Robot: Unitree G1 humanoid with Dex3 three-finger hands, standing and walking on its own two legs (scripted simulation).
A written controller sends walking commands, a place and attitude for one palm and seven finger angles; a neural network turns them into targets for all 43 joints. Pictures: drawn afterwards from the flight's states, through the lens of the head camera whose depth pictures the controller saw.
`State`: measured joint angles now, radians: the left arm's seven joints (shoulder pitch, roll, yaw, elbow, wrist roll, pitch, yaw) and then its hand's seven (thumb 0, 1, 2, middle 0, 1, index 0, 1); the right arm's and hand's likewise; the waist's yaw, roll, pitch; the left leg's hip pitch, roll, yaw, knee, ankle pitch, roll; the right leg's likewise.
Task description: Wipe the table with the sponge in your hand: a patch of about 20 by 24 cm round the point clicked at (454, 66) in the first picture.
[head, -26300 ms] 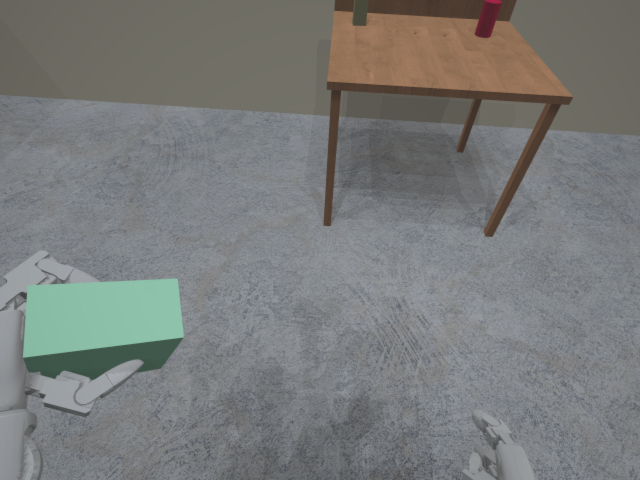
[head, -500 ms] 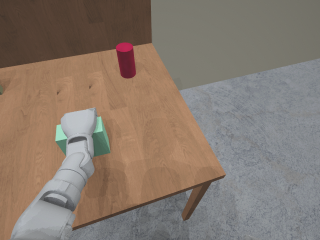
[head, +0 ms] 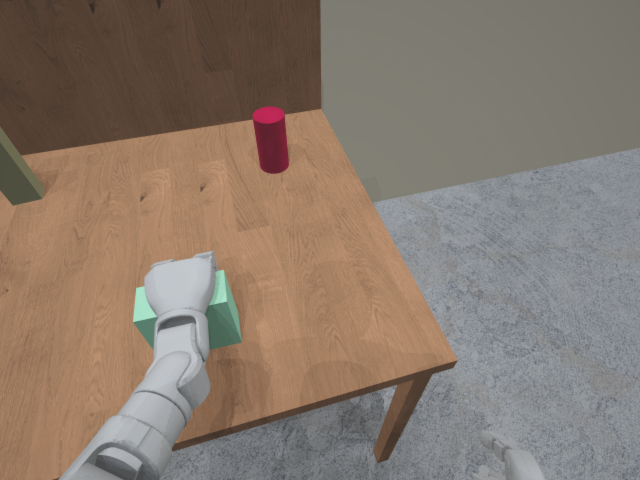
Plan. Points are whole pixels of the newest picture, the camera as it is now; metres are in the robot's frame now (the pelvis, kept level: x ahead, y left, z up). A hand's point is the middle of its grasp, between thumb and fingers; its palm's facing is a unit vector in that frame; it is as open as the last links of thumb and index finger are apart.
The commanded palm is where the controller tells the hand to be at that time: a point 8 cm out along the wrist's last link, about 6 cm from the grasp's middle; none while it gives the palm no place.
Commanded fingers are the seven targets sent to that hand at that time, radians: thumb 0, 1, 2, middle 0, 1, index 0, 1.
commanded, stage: wipe back along the middle lane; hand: left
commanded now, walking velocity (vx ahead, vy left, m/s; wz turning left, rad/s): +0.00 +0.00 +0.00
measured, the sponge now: (195, 323) +0.34 +0.23 -0.04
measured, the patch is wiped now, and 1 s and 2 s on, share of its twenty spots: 0.70 0.75 0.80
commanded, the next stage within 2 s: slide across to the third lane in 0.46 s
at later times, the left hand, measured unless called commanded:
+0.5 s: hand (196, 334) +0.30 +0.20 +0.00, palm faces -0.04 -0.04 -1.00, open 9.9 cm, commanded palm +0.26 +0.19 +0.03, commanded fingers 0.00 0.10 1.30 -1.20 -1.60 -1.20 -1.60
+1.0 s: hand (205, 332) +0.30 +0.19 +0.00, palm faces -0.09 -0.03 -1.00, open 9.9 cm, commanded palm +0.28 +0.15 +0.05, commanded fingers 0.00 0.10 1.30 -1.20 -1.60 -1.20 -1.60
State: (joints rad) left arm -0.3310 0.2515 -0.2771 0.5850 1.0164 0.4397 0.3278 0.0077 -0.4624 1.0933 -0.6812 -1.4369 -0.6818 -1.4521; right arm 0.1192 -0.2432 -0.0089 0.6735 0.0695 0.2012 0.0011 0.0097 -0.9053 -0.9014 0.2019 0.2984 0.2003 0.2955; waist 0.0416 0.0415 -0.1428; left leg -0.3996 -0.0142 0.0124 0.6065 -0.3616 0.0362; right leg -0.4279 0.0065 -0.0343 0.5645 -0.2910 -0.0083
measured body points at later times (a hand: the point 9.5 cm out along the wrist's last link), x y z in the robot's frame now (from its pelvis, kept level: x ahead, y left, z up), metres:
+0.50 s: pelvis -0.01 -0.01 +0.00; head -0.01 -0.03 +0.45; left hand +0.30 +0.20 +0.05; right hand +0.17 -0.25 -0.11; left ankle -0.04 +0.09 -0.73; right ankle -0.01 -0.12 -0.73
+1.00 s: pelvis -0.02 -0.01 +0.00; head -0.01 -0.03 +0.45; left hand +0.30 +0.19 +0.05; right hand +0.18 -0.24 -0.11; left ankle -0.04 +0.09 -0.73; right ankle -0.01 -0.12 -0.73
